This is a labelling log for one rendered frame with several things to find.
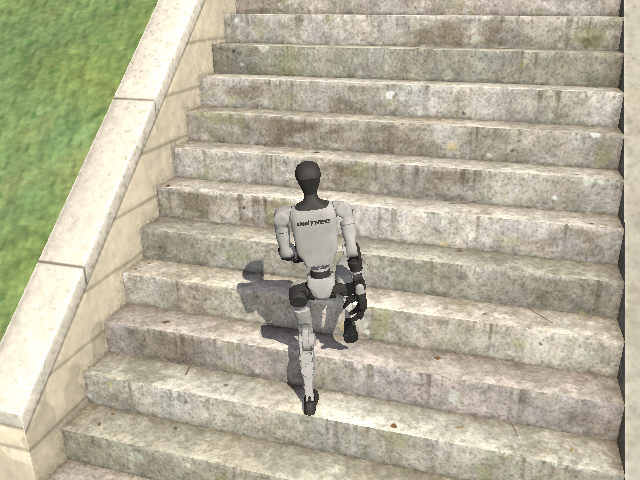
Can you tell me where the left robot forearm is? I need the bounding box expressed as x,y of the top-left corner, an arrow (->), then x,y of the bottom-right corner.
278,248 -> 299,261

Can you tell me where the right robot forearm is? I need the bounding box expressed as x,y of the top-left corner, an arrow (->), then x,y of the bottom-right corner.
347,242 -> 367,295

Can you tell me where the left robot hand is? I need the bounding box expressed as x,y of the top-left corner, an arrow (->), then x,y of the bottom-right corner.
293,246 -> 303,263

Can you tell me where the robot left upper arm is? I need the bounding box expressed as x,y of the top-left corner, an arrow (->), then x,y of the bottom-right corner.
274,206 -> 295,258

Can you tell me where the humanoid robot head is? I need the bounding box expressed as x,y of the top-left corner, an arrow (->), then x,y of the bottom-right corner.
294,161 -> 329,211

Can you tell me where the robot right upper arm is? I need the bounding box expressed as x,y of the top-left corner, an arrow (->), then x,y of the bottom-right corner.
332,201 -> 358,258

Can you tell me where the right robot hand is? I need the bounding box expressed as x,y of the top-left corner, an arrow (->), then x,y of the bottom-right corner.
343,292 -> 367,322

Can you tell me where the robot right shin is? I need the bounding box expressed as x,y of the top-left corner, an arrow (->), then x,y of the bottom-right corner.
342,294 -> 354,319

